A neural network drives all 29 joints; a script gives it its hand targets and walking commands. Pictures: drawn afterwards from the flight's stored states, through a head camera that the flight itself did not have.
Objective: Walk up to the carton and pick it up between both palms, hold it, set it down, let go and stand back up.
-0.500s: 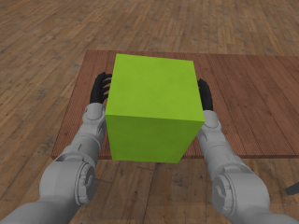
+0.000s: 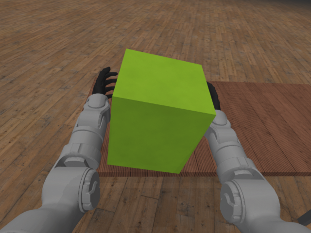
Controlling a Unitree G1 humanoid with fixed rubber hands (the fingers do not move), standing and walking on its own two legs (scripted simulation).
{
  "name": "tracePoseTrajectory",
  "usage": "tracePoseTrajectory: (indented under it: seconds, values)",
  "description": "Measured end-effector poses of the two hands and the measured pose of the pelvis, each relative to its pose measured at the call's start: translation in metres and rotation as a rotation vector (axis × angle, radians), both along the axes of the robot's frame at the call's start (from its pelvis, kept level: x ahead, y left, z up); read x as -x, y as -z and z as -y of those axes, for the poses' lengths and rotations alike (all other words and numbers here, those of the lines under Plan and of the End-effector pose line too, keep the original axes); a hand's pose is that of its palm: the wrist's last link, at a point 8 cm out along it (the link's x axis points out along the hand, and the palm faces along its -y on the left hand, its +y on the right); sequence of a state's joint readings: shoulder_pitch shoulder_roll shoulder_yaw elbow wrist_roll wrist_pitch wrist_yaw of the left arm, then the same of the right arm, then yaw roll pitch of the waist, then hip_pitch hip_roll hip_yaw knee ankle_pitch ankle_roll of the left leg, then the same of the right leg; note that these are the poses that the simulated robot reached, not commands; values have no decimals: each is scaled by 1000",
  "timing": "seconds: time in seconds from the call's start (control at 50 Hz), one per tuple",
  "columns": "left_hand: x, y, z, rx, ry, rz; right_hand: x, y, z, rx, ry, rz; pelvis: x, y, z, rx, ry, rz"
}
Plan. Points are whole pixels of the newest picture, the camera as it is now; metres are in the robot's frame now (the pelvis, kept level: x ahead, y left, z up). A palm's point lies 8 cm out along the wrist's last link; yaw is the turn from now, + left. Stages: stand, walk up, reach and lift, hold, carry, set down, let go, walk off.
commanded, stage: reach and lift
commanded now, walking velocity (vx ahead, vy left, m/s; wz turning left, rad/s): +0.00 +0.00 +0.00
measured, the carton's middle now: (154, 114) +0.39 +0.02 +0.14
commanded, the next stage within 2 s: hold in 1.42 s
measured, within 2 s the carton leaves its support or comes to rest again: neither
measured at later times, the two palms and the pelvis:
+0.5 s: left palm (88, 88) +0.38 +0.19 +0.22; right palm (206, 100) +0.39 -0.11 +0.20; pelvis +0.00 +0.01 +0.00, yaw +1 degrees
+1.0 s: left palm (86, 82) +0.38 +0.19 +0.24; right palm (206, 96) +0.40 -0.11 +0.21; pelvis +0.00 +0.01 +0.00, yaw +1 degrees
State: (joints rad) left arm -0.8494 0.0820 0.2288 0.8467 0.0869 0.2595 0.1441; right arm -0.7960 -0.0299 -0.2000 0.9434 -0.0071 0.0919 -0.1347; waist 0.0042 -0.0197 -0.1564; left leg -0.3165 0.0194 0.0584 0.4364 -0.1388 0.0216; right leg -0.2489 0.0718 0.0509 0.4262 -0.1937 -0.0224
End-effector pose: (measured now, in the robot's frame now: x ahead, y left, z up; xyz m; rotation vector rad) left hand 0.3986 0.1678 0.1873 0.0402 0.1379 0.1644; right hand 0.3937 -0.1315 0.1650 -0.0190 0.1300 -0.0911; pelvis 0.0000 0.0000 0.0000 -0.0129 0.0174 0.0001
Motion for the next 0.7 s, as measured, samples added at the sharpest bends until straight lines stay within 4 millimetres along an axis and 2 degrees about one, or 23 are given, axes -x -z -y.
tracePoseTrajectory:
  seconds: [0.06, 0.16, 0.34, 0.54, 0.7]
  values:
    - [5, -11, -2, -28, -4, 3, 4, -9, -2, 3, -4, 3, 2, 0, -1, -1, -1, 21]
    - [12, -18, -7, -35, -9, -30, 9, -13, -7, 8, -13, -27, 5, 0, -3, -1, -4, 47]
    - [15, -22, -18, -35, -21, -53, 9, -16, -18, 10, -27, -48, 6, 0, -10, 1, -9, 59]
    - [14, -34, -23, -29, -34, -22, 2, -36, -23, 3, -36, -16, 4, -1, -11, 1, -9, 56]
    - [12, -34, -22, -29, -40, -49, -1, -34, -22, -8, -41, -40, 1, -1, -9, -1, -9, 55]
